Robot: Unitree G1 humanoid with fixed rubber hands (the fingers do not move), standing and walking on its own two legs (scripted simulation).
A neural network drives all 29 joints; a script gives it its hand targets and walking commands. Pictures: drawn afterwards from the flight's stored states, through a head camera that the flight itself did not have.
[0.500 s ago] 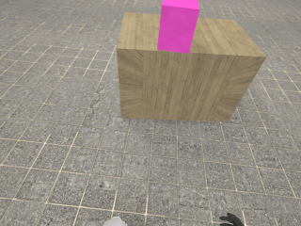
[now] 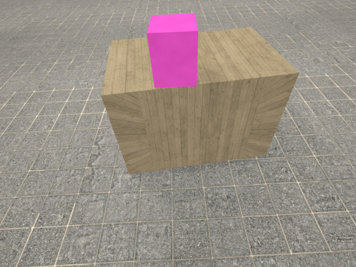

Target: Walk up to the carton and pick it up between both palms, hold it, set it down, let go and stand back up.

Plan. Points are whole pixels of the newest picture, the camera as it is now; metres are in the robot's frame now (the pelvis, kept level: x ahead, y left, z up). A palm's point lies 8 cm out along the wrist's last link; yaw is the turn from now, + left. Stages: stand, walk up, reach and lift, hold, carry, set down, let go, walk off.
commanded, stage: walk up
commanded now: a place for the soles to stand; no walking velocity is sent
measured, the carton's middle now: (174, 51) +1.01 -0.01 +0.03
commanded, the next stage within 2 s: none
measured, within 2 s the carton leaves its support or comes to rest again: neither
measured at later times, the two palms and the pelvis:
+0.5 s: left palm (84, 225) +0.28 +0.26 -0.11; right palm (268, 227) +0.25 -0.23 -0.11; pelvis +0.21 +0.02 +0.00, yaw -2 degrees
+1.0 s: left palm (87, 193) +0.39 +0.29 -0.13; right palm (231, 146) +0.54 -0.19 -0.11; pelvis +0.41 +0.04 -0.01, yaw +4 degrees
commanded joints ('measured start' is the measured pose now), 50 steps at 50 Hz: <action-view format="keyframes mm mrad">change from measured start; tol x32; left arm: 1 76 167 50 -27 15 -42 9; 50 119 93 6 -37 -3 28 -16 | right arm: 1 -17 -51 -14 -122 -1 -31 10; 50 219 -188 -65 -90 30 -44 -40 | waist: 1 63 -205 78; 14 -105 185 -196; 27 96 57 48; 30 153 -368 49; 50 -95 179 -274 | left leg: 1 -313 85 -72 -61 86 -27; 12 436 -55 91 -543 248 66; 15 450 391 -780 -1013 -365 251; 26 -16 246 -59 -924 -185 193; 33 -439 21 -76 98 -74 14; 47 271 -50 128 -541 420 64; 50 583 337 -570 -793 442 264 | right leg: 1 141 -351 509 -528 -250 -214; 10 -67 -239 95 -365 17 -147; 16 -462 -8 194 686 -223 -1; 28 213 36 69 -37 53 33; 32 177 -442 1012 -626 -770 -155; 43 130 -248 208 -369 304 -171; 48 -69 -152 53 -7 323 -80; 50 -260 92 105 539 -304 16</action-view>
